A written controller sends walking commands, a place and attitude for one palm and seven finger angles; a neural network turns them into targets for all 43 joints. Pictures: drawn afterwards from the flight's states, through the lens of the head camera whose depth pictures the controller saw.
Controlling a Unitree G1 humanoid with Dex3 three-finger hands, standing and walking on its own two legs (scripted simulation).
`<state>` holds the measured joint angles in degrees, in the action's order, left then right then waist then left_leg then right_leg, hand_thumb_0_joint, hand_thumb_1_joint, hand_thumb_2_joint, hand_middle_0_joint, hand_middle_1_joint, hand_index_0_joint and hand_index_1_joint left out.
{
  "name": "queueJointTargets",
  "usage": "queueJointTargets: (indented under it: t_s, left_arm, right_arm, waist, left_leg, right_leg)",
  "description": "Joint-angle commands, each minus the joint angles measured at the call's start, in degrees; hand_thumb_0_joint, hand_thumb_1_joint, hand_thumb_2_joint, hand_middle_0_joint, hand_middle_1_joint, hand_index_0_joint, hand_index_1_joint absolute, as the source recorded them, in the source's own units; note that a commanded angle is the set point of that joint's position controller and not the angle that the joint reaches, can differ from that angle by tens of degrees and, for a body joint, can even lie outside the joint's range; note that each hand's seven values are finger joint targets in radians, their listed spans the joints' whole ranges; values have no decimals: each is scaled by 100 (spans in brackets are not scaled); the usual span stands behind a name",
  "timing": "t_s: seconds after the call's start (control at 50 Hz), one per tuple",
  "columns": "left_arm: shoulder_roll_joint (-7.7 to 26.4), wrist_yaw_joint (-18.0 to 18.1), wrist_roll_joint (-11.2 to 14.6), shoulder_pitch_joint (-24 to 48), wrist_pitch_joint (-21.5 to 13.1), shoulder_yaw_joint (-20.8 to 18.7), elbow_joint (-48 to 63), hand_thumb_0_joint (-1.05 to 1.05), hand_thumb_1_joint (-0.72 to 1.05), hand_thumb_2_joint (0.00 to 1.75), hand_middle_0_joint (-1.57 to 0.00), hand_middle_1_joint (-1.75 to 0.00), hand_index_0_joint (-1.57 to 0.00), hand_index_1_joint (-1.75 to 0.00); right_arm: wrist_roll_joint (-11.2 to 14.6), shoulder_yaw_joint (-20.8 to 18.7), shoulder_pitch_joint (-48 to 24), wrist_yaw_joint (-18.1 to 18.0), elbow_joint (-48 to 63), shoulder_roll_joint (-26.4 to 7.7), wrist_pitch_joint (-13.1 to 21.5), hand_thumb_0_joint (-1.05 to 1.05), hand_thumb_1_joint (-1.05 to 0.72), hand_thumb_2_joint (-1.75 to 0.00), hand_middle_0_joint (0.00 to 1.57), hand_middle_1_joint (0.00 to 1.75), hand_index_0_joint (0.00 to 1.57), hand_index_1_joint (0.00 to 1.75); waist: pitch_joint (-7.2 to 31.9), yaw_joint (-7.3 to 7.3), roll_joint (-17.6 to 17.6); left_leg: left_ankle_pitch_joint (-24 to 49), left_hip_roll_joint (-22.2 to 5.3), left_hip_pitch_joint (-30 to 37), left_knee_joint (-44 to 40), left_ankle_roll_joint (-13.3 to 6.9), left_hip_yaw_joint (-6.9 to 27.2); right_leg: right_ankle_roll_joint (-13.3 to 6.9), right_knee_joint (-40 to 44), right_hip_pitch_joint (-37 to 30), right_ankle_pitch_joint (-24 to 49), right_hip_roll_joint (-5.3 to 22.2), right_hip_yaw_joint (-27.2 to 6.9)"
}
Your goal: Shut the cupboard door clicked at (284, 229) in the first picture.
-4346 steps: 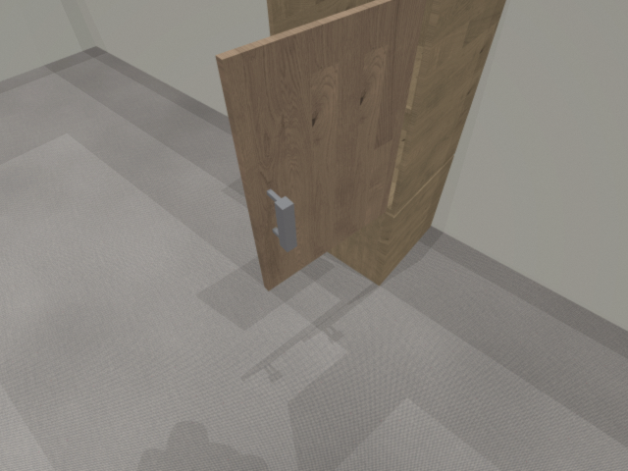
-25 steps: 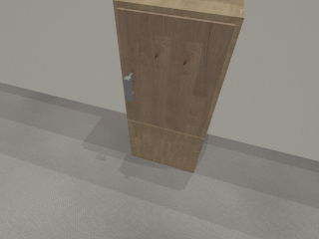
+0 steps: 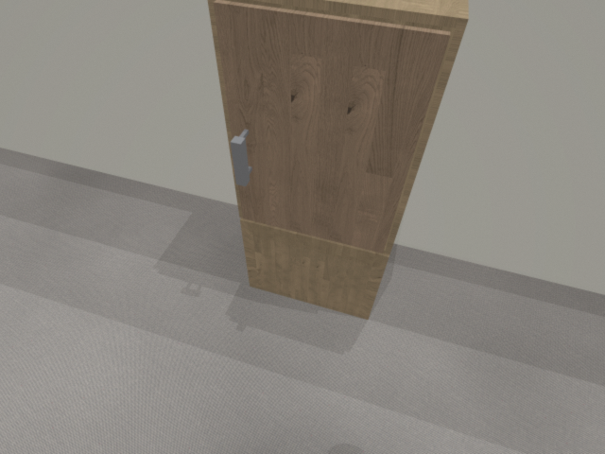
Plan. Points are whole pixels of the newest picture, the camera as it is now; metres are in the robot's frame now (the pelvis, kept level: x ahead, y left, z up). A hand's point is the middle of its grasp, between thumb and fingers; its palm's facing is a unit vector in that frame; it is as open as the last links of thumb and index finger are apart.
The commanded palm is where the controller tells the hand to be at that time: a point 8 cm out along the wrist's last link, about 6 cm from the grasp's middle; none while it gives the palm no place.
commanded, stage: look to check the result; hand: left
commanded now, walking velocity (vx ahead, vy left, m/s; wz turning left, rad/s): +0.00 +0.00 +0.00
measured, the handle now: (244, 157) +0.78 +0.19 -0.08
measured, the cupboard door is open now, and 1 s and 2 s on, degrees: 0 0 0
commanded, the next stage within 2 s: turn to face it in 0.22 s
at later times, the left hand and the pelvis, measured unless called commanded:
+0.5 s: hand out of the picture -0.02 +0.14 -0.18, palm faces +0.05 -0.99 -0.16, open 7.4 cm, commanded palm none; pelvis +0.02 -0.01 +0.00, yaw -1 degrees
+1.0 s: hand out of the picture +0.07 +0.17 -0.18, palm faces -0.08 -0.97 -0.24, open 7.4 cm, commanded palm none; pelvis +0.01 -0.01 -0.01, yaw -8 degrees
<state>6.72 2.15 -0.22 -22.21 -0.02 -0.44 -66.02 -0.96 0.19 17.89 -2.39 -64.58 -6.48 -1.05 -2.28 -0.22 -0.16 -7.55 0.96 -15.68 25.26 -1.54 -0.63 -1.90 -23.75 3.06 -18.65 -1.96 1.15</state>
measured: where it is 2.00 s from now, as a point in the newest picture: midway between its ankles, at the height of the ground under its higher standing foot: outside the picture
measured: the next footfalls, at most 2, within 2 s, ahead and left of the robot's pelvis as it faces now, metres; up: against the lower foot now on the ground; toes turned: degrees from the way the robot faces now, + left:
left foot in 1.68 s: +0.26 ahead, +0.15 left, +0.00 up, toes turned -1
right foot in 1.90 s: +0.29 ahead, -0.08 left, +0.00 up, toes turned -14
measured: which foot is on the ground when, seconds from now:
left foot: down 0.00-1.00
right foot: down 0.00-1.00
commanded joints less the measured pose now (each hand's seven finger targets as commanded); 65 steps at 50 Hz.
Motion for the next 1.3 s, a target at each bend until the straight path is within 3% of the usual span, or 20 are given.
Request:
queueJointTargets:
  t_s: [0.0, 0.32, 0.6, 0.66, 0.72, 0.82, 0.88, 0.92, 0.96, 1.0, 1.04, 1.06, 1.08, 1.1, 1.12, 1.16, 1.2, 1.24, 1.26, 1.28]
  left_arm:
    - [440, 38, -23, -583, -37, -85, 40, 0, 90, 90, -20, -30, -20, -30]
    - [457, 48, -22, -476, -43, -98, 65, 0, 90, 90, -20, -30, -20, -30]
    - [714, 4, -82, -158, 133, -386, 421, 0, 90, 90, -20, -30, -20, -30]
    - [728, -6, -96, -68, 147, -418, 523, 0, 90, 90, -20, -30, -20, -30]
    - [686, -31, -98, 19, 168, -425, 638, 0, 90, 90, -20, -30, -20, -30]
    - [685, -83, -121, 45, 176, -430, 763, 0, 90, 90, -20, -30, -20, -30]
    - [853, -78, -137, 52, 131, -451, 830, 0, 90, 90, -20, -30, -20, -30]
    - [1121, -36, -135, 108, 102, -487, 866, 0, 90, 90, -20, -30, -20, -30]
    - [1194, 11, -132, 83, 117, -500, 864, 0, 90, 90, -20, -30, -20, -30]
    - [1236, 45, -143, 263, 113, -533, 900, 0, 90, 90, -20, -30, -20, -30]
    - [1262, 56, -133, 431, 120, -553, 959, 0, 90, 90, -20, -30, -20, -30]
    - [1219, 47, -103, 604, 125, -541, 991, 0, 90, 90, -20, -30, -20, -30]
    - [1075, 25, -66, 555, 125, -521, 1057, 0, 90, 90, -20, -30, -20, -30]
    - [855, 10, -59, 406, 124, -478, 1081, 0, 90, 90, -20, -30, -20, -30]
    - [705, -8, -59, 408, 103, -421, 1070, 0, 90, 90, -20, -30, -20, -30]
    - [687, -81, -97, 692, 141, -353, 1037, 0, 90, 90, -20, -30, -20, -30]
    - [551, -171, -142, 763, 119, -286, 990, 0, 90, 90, -20, -30, -20, -30]
    - [491, -228, -161, 355, 67, -265, 818, 0, 90, 90, -20, -30, -20, -30]
    - [592, -231, -170, 84, 23, -294, 724, 0, 90, 90, -20, -30, -20, -30]
    - [774, -208, -188, -160, -21, -354, 639, 0, 90, 90, -20, -30, -20, -30]
  right_arm:
    - [16, -87, 366, -44, 141, -581, 85, 0, -90, -90, 20, 30, 20, 30]
    - [14, -63, 239, -54, 120, -620, 114, 0, -90, -90, 20, 30, 20, 30]
    - [-4, -275, 13, -119, 417, -767, -26, 0, -90, -90, 20, 30, 20, 30]
    - [-5, -308, 38, -129, 480, -836, -12, 0, -90, -90, 20, 30, 20, 30]
    - [-13, -350, 59, -153, 539, -1003, 3, 0, -90, -90, 20, 30, 20, 30]
    - [-24, -405, -151, -118, 732, -1165, -3, 0, -90, -90, 20, 30, 20, 30]
    - [-15, -414, -314, -84, 863, -1078, -15, 0, -90, -90, 20, 30, 20, 30]
    - [-13, -386, -455, -43, 957, -886, -47, 0, -90, -90, 20, 30, 20, 30]
    - [-16, -382, -624, -16, 1045, -844, -93, 0, -90, -90, 20, 30, 20, 30]
    - [11, -375, -557, -42, 1064, -853, -66, 0, -90, -90, 20, 30, 20, 30]
    - [36, -358, -399, -65, 1055, -866, -35, 0, -90, -90, 20, 30, 20, 30]
    - [37, -364, -116, -74, 954, -875, -10, 0, -90, -90, 20, 30, 20, 30]
    - [-8, -383, 131, -103, 856, -1080, 39, 0, -90, -90, 20, 30, 20, 30]
    - [-41, -393, 272, -129, 814, -1299, 63, 0, -90, -90, 20, 30, 20, 30]
    - [-54, -355, 275, -126, 788, -1306, 92, 0, -90, -90, 20, 30, 20, 30]
    - [-81, -277, 188, -79, 767, -1210, 128, 0, -90, -90, 20, 30, 20, 30]
    - [-114, -265, 15, 4, 784, -1237, 91, 0, -90, -90, 20, 30, 20, 30]
    - [-83, -274, -199, 53, 780, -1298, 60, 0, -90, -90, 20, 30, 20, 30]
    - [-41, -271, -230, 76, 760, -1264, 61, 0, -90, -90, 20, 30, 20, 30]
    - [-14, -265, -260, 98, 794, -1101, 69, 0, -90, -90, 20, 30, 20, 30]
  waist:
    - [-430, -16, -21]
    - [-401, -4, 62]
    - [-340, -37, -144]
    - [-159, -58, 138]
    - [-94, -30, 412]
    - [-11, 75, 503]
    - [177, 106, -152]
    - [49, 108, -896]
    - [-88, 166, -837]
    - [-49, 76, -767]
    - [-21, -44, -643]
    - [93, -219, -483]
    - [355, -226, 120]
    - [441, -130, 825]
    - [295, -90, 1198]
    - [-111, -97, 1276]
    - [-398, -13, 812]
    - [-418, 205, 636]
    - [-395, 318, 384]
    - [-488, 420, -115]
  left_leg:
    - [82, -535, 570, -445, -140, 700]
    - [539, -537, 658, -325, -143, 645]
    - [211, -683, 244, 625, 22, -38]
    - [471, -824, 488, 537, -23, 54]
    - [610, -1166, 610, 191, -255, 430]
    - [-236, -1416, 392, -200, -415, 669]
    - [-276, -1025, 222, 380, -167, 135]
    - [-761, -483, -309, 1164, 131, -361]
    - [-1640, -319, -829, 1946, 228, -265]
    - [-1867, -351, -1020, 2066, 242, -100]
    - [-1497, -366, -560, 1101, 218, -15]
    - [-259, -440, 218, 398, 171, 6]
    - [1434, -894, 1158, 97, -10, 300]
    - [2373, -1547, 1498, 32, -392, 883]
    - [2253, -1905, 1402, -326, -737, 1152]
    - [96, -2045, 985, -1002, -1067, 1562]
    - [-1558, -1800, 389, -1280, -969, 1377]
    - [-2440, -1352, -264, -1122, -695, 892]
    - [-2676, -1023, -622, -803, -535, 605]
    - [-2779, -521, -1087, -85, -317, 204]
  right_leg:
    - [-139, 640, 995, 387, 616, -516]
    - [-124, 694, 796, 732, 679, -497]
    - [-345, 187, 920, 1951, 794, -1164]
    - [-309, -83, 1036, 1931, 612, -1127]
    - [-168, -412, 1243, 1412, 308, -905]
    - [-124, -656, 1345, 679, 153, -846]
    - [-207, -170, 1079, 1374, 449, -1330]
    - [-369, 214, 732, 2550, 1079, -2101]
    - [-688, 155, 398, 3831, 1308, -2304]
    - [-970, -186, -30, 4997, 1347, -2264]
    - [-833, -478, 28, 5195, 1213, -2143]
    - [-578, -733, 423, 4779, 909, -1880]
    - [-259, -1065, 979, 3668, 402, -1427]
    - [-58, -1342, 1458, 1633, 2, -1029]
    - [7, -1746, 1638, -570, -125, -758]
    - [55, -2446, 1967, -1367, 132, -454]
    - [-4, -2034, 1674, -1170, 256, -165]
    - [-1, -1038, 749, -509, 161, 202]
    - [-11, -475, 219, -267, 154, 182]
    - [-130, 217, -59, -914, 513, -457]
